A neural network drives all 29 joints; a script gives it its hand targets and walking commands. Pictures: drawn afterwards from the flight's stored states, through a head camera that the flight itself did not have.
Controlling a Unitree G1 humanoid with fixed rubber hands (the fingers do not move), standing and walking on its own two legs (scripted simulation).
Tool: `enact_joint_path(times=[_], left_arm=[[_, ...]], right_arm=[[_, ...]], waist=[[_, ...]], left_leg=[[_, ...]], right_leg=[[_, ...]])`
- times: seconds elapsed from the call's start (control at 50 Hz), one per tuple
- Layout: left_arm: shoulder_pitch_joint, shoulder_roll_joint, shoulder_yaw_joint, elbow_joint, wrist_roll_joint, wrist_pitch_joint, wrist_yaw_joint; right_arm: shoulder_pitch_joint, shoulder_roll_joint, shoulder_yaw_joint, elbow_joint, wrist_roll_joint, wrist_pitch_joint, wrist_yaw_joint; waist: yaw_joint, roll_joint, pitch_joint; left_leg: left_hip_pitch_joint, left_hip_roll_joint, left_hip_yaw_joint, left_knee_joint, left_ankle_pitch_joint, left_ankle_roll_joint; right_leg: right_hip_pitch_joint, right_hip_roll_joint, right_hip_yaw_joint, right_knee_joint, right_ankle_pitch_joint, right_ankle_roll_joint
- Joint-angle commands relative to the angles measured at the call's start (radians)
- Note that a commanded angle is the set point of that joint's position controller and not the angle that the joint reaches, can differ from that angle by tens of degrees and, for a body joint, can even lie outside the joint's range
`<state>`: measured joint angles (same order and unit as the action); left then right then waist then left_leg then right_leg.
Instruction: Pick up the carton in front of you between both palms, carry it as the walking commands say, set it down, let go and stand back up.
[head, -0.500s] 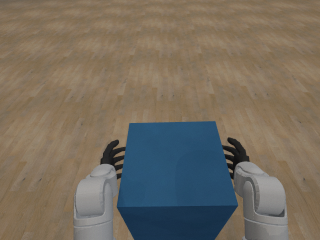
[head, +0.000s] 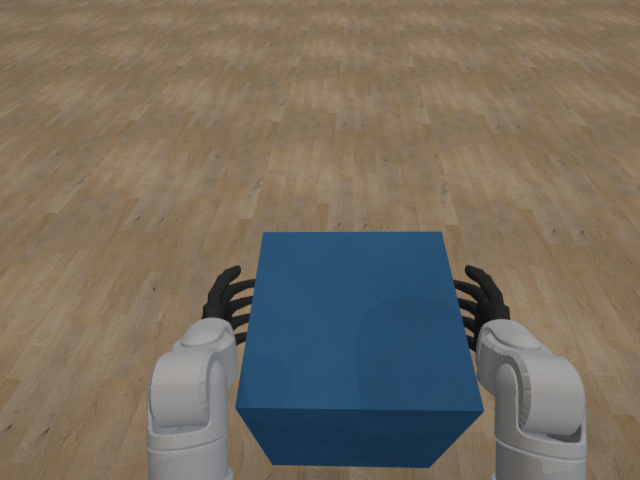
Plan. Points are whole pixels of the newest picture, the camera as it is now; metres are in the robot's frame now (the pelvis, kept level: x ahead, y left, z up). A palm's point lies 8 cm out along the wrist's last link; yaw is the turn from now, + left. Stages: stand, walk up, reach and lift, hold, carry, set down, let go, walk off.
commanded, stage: carry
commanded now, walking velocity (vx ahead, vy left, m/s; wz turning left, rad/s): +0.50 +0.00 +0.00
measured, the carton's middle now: (350, 356) +0.27 +0.00 +0.03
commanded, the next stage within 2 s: none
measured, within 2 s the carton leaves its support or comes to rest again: neither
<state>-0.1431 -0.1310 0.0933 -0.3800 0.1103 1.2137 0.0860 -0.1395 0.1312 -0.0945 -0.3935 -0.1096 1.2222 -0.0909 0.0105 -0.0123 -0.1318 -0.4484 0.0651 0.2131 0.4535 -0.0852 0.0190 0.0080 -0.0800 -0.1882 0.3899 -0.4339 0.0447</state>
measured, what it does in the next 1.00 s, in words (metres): walks ahead: right foot, then left foot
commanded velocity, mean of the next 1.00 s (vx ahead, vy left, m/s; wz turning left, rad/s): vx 0.10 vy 0.00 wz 0.00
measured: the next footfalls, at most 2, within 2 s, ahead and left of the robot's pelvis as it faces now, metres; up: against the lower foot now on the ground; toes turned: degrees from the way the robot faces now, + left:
right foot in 0.42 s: +0.42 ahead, -0.11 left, +0.00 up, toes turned +12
left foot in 0.64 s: +0.37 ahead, +0.11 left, +0.00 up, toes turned +0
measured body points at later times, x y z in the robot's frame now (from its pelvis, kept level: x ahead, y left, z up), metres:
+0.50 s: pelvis +0.29 -0.02 +0.00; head +0.30 -0.03 +0.45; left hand +0.57 +0.13 +0.08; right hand +0.58 -0.17 +0.07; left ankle +0.14 +0.09 -0.69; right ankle +0.38 -0.10 -0.73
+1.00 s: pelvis +0.42 +0.00 +0.01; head +0.40 +0.00 +0.46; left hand +0.69 +0.15 +0.09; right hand +0.69 -0.15 +0.09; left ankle +0.33 +0.10 -0.72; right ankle +0.39 -0.11 -0.72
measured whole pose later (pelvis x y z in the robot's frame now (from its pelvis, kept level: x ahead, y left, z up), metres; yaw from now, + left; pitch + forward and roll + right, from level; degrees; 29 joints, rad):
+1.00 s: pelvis +0.42 +0.00 +0.01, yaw +1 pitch +4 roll +0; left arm -0.16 -0.13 0.12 -0.29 0.13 1.21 0.08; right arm -0.17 0.13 -0.11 -0.29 -0.12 1.22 -0.08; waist 0.00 0.00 -0.13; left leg -0.18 0.06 0.15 0.51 -0.36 -0.02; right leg -0.27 -0.06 -0.19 0.54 -0.30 0.00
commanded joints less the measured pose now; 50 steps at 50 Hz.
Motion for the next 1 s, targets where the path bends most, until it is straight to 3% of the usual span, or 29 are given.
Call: enact_joint_path(times=[0.0,0.02,0.04,0.06,0.08,0.1,0.14,0.2,0.3,0.36,0.38,0.4,0.42,0.44,0.46,0.48,0.5,0.52,0.56,0.6,0.64,0.66,0.7,0.76,0.8,0.88,0.98], left_arm=[[-0.451,-0.789,-0.693,-0.043,-0.397,0.031,-0.253],[-0.482,-0.803,-0.704,-0.048,-0.407,0.037,-0.256],[-0.488,-0.833,-0.710,-0.024,-0.408,0.031,-0.258],[-0.492,-0.863,-0.708,-0.020,-0.411,0.021,-0.262],[-0.497,-0.893,-0.715,-0.021,-0.412,0.009,-0.263],[-0.497,-0.913,-0.720,-0.024,-0.409,-0.002,-0.262],[-0.484,-0.951,-0.724,-0.024,-0.407,-0.019,-0.255],[-0.449,-0.946,-0.727,-0.044,-0.389,-0.033,-0.239],[-0.404,-0.885,-0.718,-0.069,-0.384,-0.013,-0.229],[-0.381,-0.859,-0.713,-0.052,-0.390,0.004,-0.241],[-0.385,-0.851,-0.709,-0.047,-0.389,0.007,-0.246],[-0.399,-0.838,-0.702,-0.042,-0.390,0.013,-0.251],[-0.397,-0.834,-0.694,-0.025,-0.387,0.015,-0.255],[-0.371,-0.846,-0.678,0.021,-0.384,0.008,-0.258],[-0.368,-0.870,-0.679,0.017,-0.393,-0.002,-0.261],[-0.393,-0.908,-0.680,0.010,-0.398,-0.012,-0.264],[-0.421,-0.939,-0.683,-0.004,-0.404,-0.020,-0.266],[-0.443,-0.959,-0.685,-0.019,-0.409,-0.025,-0.268],[-0.445,-0.969,-0.693,-0.040,-0.416,-0.033,-0.269],[-0.427,-0.955,-0.698,-0.054,-0.414,-0.037,-0.269],[-0.423,-0.932,-0.699,-0.066,-0.407,-0.036,-0.268],[-0.441,-0.918,-0.701,-0.073,-0.407,-0.029,-0.269],[-0.438,-0.892,-0.697,-0.044,-0.405,-0.010,-0.267],[-0.402,-0.863,-0.689,0.026,-0.385,0.009,-0.266],[-0.413,-0.868,-0.687,0.049,-0.381,0.011,-0.266],[-0.481,-0.900,-0.696,0.035,-0.399,0.004,-0.267],[-0.486,-0.909,-0.697,0.014,-0.408,0.000,-0.262]], right_arm=[[-0.400,0.803,0.662,0.043,0.370,0.009,0.252],[-0.397,0.827,0.657,0.072,0.371,0.004,0.253],[-0.413,0.854,0.662,0.052,0.387,0.001,0.255],[-0.432,0.894,0.674,0.039,0.397,-0.005,0.258],[-0.454,0.923,0.685,0.025,0.405,-0.013,0.260],[-0.474,0.948,0.697,0.010,0.415,-0.022,0.263],[-0.492,0.963,0.710,-0.014,0.431,-0.033,0.267],[-0.469,0.942,0.718,-0.043,0.441,-0.038,0.273],[-0.399,0.871,0.700,-0.050,0.417,-0.022,0.266],[-0.380,0.845,0.684,-0.031,0.390,-0.009,0.260],[-0.378,0.834,0.681,-0.023,0.384,-0.005,0.260],[-0.380,0.823,0.677,-0.015,0.378,-0.002,0.260],[-0.413,0.818,0.686,-0.024,0.384,0.006,0.260],[-0.416,0.832,0.697,-0.017,0.392,0.014,0.259],[-0.413,0.845,0.704,-0.012,0.392,0.009,0.261],[-0.450,0.874,0.713,-0.024,0.394,0.000,0.263],[-0.484,0.908,0.722,-0.031,0.403,-0.010,0.265],[-0.509,0.935,0.728,-0.043,0.413,-0.019,0.263],[-0.496,0.956,0.738,-0.050,0.415,-0.033,0.256],[-0.460,0.954,0.738,-0.059,0.405,-0.040,0.249],[-0.450,0.936,0.735,-0.073,0.400,-0.035,0.248],[-0.461,0.923,0.728,-0.069,0.394,-0.030,0.249],[-0.444,0.896,0.705,-0.031,0.386,-0.013,0.252],[-0.386,0.868,0.681,0.055,0.370,0.001,0.261],[-0.398,0.870,0.677,0.080,0.370,0.003,0.266],[-0.473,0.903,0.685,0.063,0.392,-0.006,0.269],[-0.483,0.911,0.690,0.036,0.398,-0.009,0.261]], waist=[[-0.048,0.197,-0.237],[-0.047,0.379,-0.252],[-0.038,0.276,-0.236],[-0.041,0.193,-0.240],[-0.036,0.106,-0.237],[-0.029,0.074,-0.232],[-0.025,0.114,-0.228],[-0.027,0.145,-0.193],[-0.030,0.184,-0.132],[-0.015,0.162,-0.144],[-0.008,0.130,-0.155],[-0.004,0.093,-0.193],[0.008,-0.101,-0.275],[0.011,-0.221,-0.363],[0.004,-0.176,-0.353],[0.000,-0.150,-0.346],[-0.007,-0.117,-0.312],[-0.008,-0.133,-0.282],[-0.005,-0.139,-0.314],[-0.010,-0.105,-0.340],[-0.011,-0.077,-0.330],[-0.006,-0.017,-0.296],[-0.008,0.045,-0.258],[-0.009,0.056,-0.233],[-0.009,0.056,-0.229],[-0.011,0.052,-0.222],[-0.014,0.030,-0.254]], left_leg=[[0.586,0.226,-0.406,-0.133,-0.199,0.099],[0.712,0.352,-0.691,-0.232,-0.118,0.198],[0.702,0.367,-0.649,-0.210,0.005,0.211],[0.658,0.338,-0.557,-0.181,0.109,0.200],[0.610,0.321,-0.479,-0.181,0.124,0.164],[0.552,0.299,-0.407,-0.207,0.105,0.130],[0.503,0.265,-0.301,-0.248,0.044,0.103],[0.508,0.237,-0.214,-0.283,0.050,0.115],[0.518,0.172,-0.045,-0.177,0.510,0.065],[0.485,0.125,0.030,-0.013,0.537,0.003],[0.426,0.098,0.047,0.072,0.505,-0.030],[0.323,0.082,0.031,0.173,0.327,-0.065],[0.154,0.038,-0.004,0.370,-0.094,-0.090],[0.013,-0.037,-0.086,0.509,-0.475,-0.096],[0.001,-0.018,-0.153,0.544,-0.526,-0.082],[0.010,-0.002,-0.185,0.495,-0.531,-0.059],[0.055,0.031,-0.196,0.336,-0.525,-0.044],[0.101,0.023,-0.177,0.198,-0.504,-0.042],[0.190,-0.014,-0.124,0.098,-0.371,-0.046],[0.276,-0.001,-0.089,-0.055,-0.156,-0.049],[0.356,0.067,-0.118,-0.119,0.016,-0.053],[0.332,0.122,-0.157,-0.070,0.132,-0.044],[0.341,0.139,-0.149,-0.005,0.255,-0.038],[0.330,0.125,-0.149,0.026,0.429,-0.038],[0.338,0.118,-0.141,0.043,0.507,-0.039],[0.350,0.114,-0.132,0.052,0.542,-0.038],[0.362,0.103,-0.124,0.068,0.506,-0.039]], right_leg=[[-0.407,0.002,-0.046,0.523,0.327,-0.011],[-0.653,0.088,0.029,0.718,-0.038,-0.001],[-0.728,0.034,0.131,0.845,-0.073,-0.029],[-0.738,-0.005,0.166,0.878,-0.048,-0.051],[-0.726,-0.040,0.181,0.830,0.017,-0.059],[-0.687,-0.059,0.188,0.753,0.077,-0.059],[-0.630,-0.045,0.146,0.642,0.143,-0.050],[-0.640,-0.033,0.099,0.462,0.212,-0.029],[-0.526,0.044,-0.010,0.170,0.372,-0.027],[-0.316,0.089,-0.075,-0.001,0.552,-0.032],[-0.189,0.090,-0.082,-0.066,0.635,-0.034],[-0.027,-0.008,0.008,-0.042,0.819,-0.038],[0.184,-0.221,0.220,0.083,1.275,-0.122],[0.319,-0.329,0.387,0.050,1.328,-0.259],[0.249,-0.340,0.379,-0.008,1.192,-0.277],[0.199,-0.315,0.337,-0.040,1.050,-0.259],[0.112,-0.276,0.267,-0.060,0.953,-0.214],[0.058,-0.242,0.223,-0.078,0.876,-0.183],[0.034,-0.214,0.173,-0.084,0.769,-0.171],[0.013,-0.182,0.102,-0.039,0.714,-0.148],[-0.061,-0.139,0.066,0.001,0.560,-0.100],[-0.079,-0.112,0.054,0.020,0.517,-0.075],[-0.110,-0.106,0.072,0.059,0.602,-0.053],[-0.122,-0.099,0.072,0.132,0.761,-0.050],[-0.140,-0.090,0.065,0.156,0.786,-0.047],[-0.157,-0.077,0.063,0.162,0.750,-0.038],[-0.130,-0.078,0.072,0.172,0.802,-0.043]])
